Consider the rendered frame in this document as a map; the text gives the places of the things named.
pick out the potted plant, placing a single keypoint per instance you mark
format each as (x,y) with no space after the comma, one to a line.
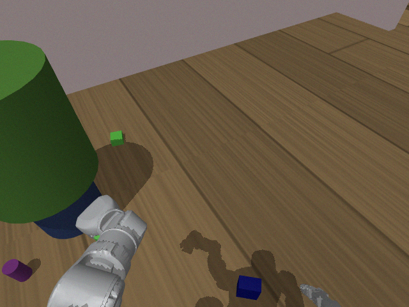
(47,162)

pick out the right robot hand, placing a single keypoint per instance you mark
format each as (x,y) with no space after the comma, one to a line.
(318,296)

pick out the left robot arm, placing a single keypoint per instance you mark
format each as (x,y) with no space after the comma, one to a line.
(97,278)

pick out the left robot hand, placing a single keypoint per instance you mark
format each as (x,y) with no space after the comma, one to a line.
(88,219)

